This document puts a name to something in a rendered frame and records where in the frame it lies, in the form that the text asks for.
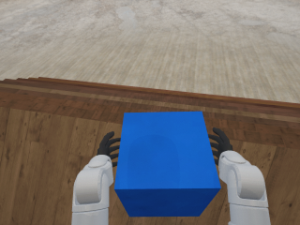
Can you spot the carton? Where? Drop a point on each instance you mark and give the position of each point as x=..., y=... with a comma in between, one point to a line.
x=165, y=165

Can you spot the right robot forearm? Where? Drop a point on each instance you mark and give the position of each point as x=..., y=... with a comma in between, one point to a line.
x=246, y=188

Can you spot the left robot forearm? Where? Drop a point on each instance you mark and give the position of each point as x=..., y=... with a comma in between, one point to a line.
x=91, y=192

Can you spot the right robot hand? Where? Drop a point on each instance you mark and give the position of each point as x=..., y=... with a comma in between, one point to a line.
x=222, y=145

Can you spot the left robot hand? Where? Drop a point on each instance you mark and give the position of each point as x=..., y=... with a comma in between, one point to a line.
x=105, y=149

